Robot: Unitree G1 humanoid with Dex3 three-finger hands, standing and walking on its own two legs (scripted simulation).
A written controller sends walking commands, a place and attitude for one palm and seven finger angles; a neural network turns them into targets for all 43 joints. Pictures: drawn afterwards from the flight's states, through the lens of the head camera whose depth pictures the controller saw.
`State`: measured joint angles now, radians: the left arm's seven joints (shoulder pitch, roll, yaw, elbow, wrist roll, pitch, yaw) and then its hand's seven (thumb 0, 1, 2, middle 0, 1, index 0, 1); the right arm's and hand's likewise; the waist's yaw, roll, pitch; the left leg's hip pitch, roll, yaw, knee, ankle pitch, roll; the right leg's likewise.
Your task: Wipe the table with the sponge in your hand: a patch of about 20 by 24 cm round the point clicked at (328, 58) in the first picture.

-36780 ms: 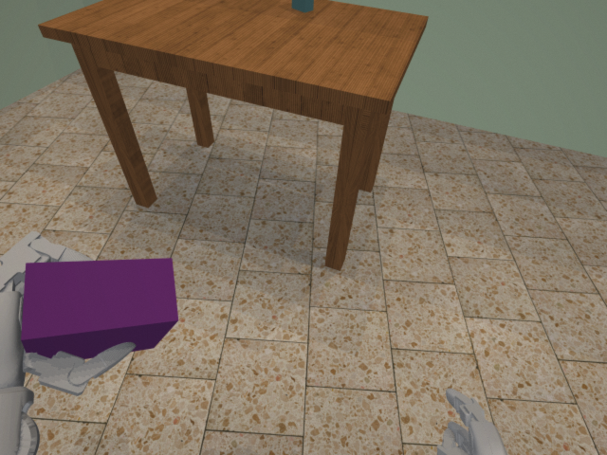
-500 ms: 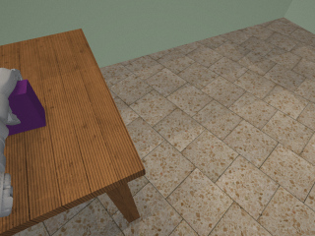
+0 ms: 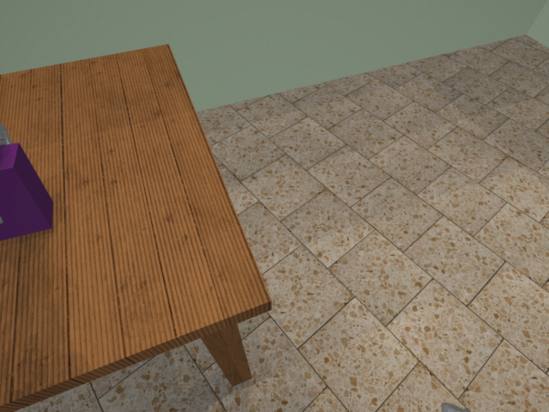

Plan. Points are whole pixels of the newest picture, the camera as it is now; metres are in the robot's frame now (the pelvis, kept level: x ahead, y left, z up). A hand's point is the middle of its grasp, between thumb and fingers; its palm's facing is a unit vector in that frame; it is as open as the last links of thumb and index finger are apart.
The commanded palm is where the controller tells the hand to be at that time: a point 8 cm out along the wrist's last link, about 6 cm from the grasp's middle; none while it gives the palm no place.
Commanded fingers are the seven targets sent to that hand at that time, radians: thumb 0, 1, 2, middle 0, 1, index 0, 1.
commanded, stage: wipe back along the first lane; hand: left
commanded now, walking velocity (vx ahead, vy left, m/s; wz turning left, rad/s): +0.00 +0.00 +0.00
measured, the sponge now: out of the picture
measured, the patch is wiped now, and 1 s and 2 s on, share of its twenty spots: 0.95 0.95 1.00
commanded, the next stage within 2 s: lift the sponge slowly off the table in 1.68 s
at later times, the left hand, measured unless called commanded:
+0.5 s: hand out of the picture +0.33 +0.42 +0.12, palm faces -0.02 +0.03 -1.00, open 10.5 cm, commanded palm +0.29 +0.41 +0.16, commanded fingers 0.00 0.10 1.30 -1.20 -1.60 -1.20 -1.60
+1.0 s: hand out of the picture +0.28 +0.39 +0.12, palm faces +0.00 +0.02 -1.00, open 10.5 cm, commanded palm +0.25 +0.38 +0.14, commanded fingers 0.00 0.10 1.30 -1.20 -1.60 -1.20 -1.60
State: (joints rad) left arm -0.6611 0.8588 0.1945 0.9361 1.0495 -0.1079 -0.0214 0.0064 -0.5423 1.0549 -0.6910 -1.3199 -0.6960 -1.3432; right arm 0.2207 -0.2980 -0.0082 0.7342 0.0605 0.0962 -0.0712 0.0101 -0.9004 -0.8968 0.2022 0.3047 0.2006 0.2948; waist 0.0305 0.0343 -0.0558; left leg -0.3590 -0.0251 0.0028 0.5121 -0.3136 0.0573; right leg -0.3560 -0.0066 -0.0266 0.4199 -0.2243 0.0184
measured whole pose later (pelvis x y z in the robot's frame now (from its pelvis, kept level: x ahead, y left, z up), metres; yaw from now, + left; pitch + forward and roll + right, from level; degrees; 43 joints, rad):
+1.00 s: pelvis -0.02 +0.00 +0.00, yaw +1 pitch +4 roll -1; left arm -0.28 0.69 0.16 0.47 0.92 0.07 0.03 0.00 -0.52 1.05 -0.66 -1.36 -0.66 -1.38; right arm 0.17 -0.29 0.01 0.72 0.05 0.08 -0.05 0.01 -0.90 -0.90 0.20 0.30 0.20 0.29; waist 0.09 0.07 -0.04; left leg -0.26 -0.04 0.00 0.46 -0.28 0.05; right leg -0.27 -0.02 -0.03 0.41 -0.21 0.02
